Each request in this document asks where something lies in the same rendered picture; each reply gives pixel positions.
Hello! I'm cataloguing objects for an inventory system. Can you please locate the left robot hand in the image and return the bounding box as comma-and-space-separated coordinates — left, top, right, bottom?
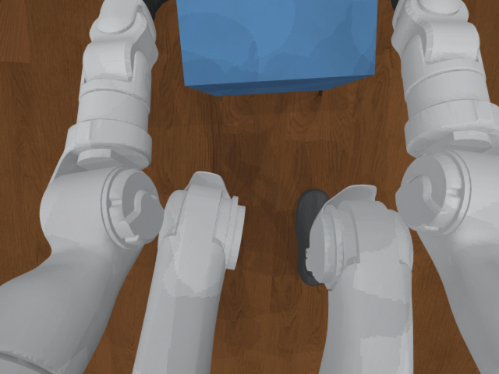
143, 0, 168, 21

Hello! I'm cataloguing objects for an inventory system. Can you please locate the robot left upper arm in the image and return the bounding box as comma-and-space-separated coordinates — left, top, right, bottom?
0, 165, 165, 374

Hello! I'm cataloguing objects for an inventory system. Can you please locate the left robot forearm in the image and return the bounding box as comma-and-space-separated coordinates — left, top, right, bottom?
40, 0, 158, 220

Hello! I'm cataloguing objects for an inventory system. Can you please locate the right robot forearm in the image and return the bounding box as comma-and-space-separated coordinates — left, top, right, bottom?
391, 0, 499, 158

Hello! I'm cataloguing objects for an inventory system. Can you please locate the robot right upper arm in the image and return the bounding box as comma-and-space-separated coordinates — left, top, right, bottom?
395, 149, 499, 374

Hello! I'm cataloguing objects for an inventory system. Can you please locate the robot right thigh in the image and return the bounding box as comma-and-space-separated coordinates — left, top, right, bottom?
313, 200, 413, 374

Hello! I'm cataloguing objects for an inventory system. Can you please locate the right robot shin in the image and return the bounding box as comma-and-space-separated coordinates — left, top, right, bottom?
306, 185, 413, 281

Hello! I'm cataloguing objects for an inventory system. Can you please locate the carton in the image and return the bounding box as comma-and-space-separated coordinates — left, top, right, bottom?
176, 0, 377, 97

